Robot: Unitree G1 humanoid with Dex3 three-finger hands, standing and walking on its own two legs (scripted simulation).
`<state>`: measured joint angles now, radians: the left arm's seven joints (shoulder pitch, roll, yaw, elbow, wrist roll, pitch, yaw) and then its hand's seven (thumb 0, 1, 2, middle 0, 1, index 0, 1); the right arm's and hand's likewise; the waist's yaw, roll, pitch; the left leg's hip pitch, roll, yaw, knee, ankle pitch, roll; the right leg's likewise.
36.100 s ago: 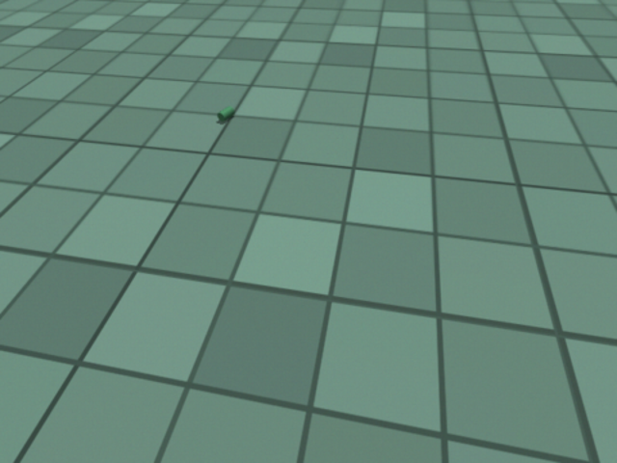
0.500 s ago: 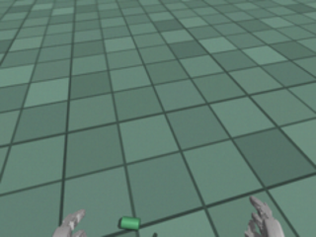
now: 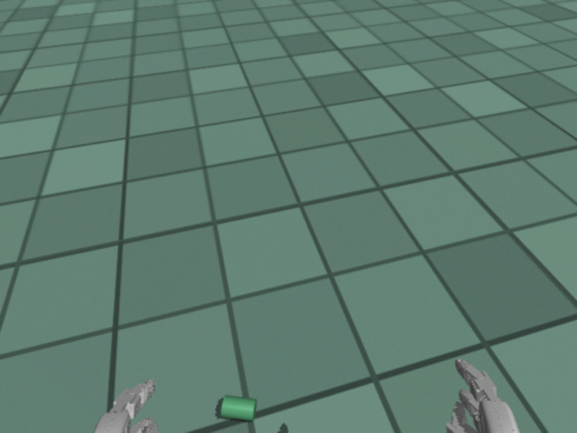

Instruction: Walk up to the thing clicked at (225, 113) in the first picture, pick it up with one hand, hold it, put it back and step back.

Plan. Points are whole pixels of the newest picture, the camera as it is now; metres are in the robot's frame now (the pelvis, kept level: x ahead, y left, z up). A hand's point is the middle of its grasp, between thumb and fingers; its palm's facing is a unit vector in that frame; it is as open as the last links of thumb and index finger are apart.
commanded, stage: home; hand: left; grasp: from above
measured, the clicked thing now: (239, 407) +0.38 +0.17 -0.68
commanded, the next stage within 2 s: stand in 0.42 s
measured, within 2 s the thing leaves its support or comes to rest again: neither
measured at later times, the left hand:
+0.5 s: hand out of the picture +0.16 +0.18 -0.04, palm faces +0.05 -0.98 -0.21, open 7.4 cm
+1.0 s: hand out of the picture +0.04 +0.24 -0.11, palm faces +0.06 -0.95 -0.31, open 7.4 cm
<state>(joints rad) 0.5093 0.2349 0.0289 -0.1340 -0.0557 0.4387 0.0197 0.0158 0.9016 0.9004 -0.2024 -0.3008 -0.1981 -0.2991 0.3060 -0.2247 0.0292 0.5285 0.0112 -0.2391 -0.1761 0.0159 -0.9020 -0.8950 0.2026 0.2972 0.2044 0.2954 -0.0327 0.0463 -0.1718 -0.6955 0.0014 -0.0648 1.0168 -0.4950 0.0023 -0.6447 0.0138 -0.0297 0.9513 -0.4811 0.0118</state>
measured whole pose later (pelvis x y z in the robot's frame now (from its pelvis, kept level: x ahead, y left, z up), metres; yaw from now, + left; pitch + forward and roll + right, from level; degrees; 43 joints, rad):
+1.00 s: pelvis -0.01 +0.01 +0.06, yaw +0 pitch -4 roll +0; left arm 0.22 0.27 0.05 0.99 0.03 0.03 0.03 0.01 0.90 0.90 -0.20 -0.30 -0.20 -0.30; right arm 0.21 -0.27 -0.04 1.00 -0.04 -0.01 -0.02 0.01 -0.91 -0.90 0.20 0.30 0.20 0.30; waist 0.03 0.00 0.05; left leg -0.20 -0.03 -0.03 0.53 -0.27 0.02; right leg -0.18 -0.03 0.01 0.52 -0.28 0.03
